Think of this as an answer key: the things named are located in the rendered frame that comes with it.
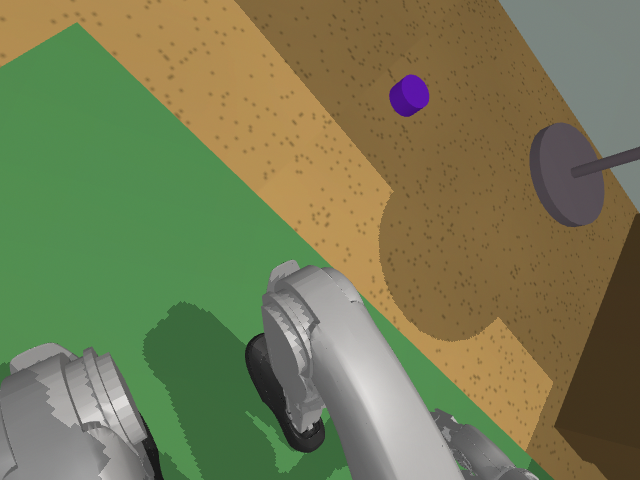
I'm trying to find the right robot hand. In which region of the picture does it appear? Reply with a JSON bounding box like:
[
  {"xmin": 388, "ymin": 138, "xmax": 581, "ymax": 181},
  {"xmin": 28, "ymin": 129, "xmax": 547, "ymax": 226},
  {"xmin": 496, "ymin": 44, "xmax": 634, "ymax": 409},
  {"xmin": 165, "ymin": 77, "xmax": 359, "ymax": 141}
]
[{"xmin": 430, "ymin": 408, "xmax": 517, "ymax": 480}]

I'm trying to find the sofa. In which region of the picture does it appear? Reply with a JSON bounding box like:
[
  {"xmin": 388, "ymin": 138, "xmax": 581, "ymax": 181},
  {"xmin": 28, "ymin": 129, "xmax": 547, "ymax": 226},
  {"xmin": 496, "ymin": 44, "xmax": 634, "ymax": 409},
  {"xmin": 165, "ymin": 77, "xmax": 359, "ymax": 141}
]
[{"xmin": 554, "ymin": 213, "xmax": 640, "ymax": 480}]

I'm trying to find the floor lamp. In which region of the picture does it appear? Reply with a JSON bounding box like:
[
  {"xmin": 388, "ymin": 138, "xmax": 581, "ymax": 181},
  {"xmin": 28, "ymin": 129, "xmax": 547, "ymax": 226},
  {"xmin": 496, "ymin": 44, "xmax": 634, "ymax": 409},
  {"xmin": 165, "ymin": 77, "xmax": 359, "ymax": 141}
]
[{"xmin": 529, "ymin": 122, "xmax": 640, "ymax": 227}]

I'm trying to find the left robot foot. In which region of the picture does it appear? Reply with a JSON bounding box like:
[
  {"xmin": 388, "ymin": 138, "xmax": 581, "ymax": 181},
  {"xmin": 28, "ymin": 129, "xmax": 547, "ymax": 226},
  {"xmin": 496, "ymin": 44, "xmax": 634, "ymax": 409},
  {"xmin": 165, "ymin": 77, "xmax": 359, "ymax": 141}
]
[{"xmin": 139, "ymin": 412, "xmax": 164, "ymax": 480}]

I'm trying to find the right robot foot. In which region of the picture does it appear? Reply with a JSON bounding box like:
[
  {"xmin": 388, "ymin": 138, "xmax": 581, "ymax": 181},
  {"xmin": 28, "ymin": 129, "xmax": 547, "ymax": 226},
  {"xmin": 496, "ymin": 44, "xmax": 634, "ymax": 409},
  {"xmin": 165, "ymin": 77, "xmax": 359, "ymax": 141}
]
[{"xmin": 245, "ymin": 333, "xmax": 325, "ymax": 453}]

